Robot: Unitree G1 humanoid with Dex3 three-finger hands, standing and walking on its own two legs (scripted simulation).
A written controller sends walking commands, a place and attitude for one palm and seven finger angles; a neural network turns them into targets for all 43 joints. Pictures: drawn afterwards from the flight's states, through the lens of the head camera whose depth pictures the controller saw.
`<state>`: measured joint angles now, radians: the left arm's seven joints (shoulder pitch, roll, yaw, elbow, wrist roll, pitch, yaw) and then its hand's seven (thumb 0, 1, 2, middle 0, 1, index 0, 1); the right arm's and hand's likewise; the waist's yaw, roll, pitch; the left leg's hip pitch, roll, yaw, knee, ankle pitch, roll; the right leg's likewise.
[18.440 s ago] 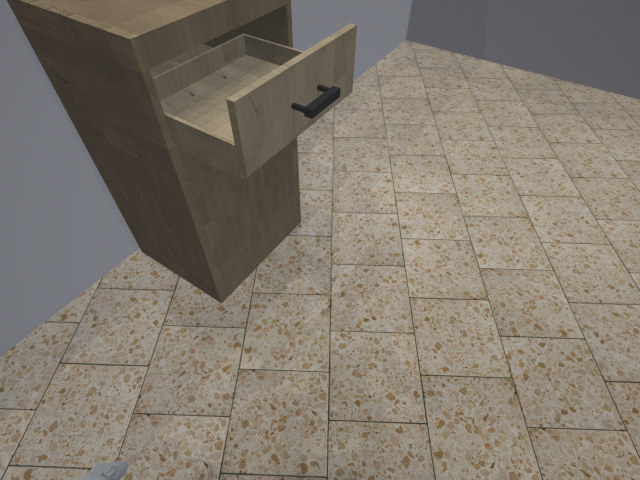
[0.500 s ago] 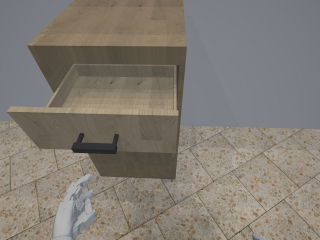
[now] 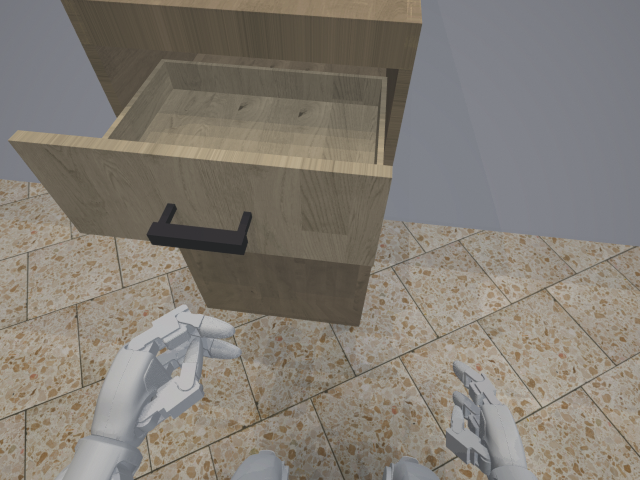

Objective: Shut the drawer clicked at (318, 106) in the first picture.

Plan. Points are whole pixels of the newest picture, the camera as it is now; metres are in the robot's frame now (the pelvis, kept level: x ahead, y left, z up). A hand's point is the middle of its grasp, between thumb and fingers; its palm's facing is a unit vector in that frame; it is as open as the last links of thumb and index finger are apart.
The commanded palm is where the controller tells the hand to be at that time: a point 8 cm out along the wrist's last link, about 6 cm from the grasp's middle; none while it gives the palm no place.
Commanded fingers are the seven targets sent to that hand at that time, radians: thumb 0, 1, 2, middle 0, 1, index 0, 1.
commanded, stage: raise the hand and make a fist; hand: left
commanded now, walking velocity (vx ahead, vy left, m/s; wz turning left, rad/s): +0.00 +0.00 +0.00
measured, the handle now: (203, 226) +0.40 +0.20 +0.08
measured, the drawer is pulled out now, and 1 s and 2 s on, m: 0.23 0.23 0.23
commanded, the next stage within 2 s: bring the fist close to the handle in 1.20 s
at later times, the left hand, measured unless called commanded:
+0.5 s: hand (176, 348) +0.22 +0.16 +0.13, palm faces -0.01 -1.00 -0.06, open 3.1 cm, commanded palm +0.17 +0.21 +0.15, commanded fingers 0.00 0.90 0.90 -1.40 -1.60 -1.40 -1.60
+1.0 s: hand (155, 329) +0.22 +0.17 +0.17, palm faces -0.01 -1.00 -0.07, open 3.3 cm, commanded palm +0.18 +0.21 +0.18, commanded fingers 0.00 0.90 0.90 -1.40 -1.60 -1.40 -1.60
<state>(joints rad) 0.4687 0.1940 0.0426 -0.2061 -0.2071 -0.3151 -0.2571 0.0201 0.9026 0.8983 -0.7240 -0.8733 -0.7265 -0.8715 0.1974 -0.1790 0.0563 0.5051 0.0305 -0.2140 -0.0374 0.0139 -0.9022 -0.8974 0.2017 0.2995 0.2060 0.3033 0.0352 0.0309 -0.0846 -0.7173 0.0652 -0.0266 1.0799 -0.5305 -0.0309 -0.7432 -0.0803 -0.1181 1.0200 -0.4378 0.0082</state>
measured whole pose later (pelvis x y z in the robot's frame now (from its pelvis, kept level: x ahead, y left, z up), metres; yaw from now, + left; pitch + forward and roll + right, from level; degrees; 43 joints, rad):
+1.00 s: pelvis +0.04 +0.00 +0.05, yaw -1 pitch +1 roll -1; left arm 0.55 0.22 0.12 -0.44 -0.24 -0.04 -0.20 0.02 0.90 0.90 -1.40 -1.60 -1.40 -1.60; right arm 0.25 -0.23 0.06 0.56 0.05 -0.31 -0.06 0.02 -0.90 -0.90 0.20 0.30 0.20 0.30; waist 0.04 0.05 -0.08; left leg -0.32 0.06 0.01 0.73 -0.44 -0.02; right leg -0.36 -0.07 -0.10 0.70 -0.35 0.02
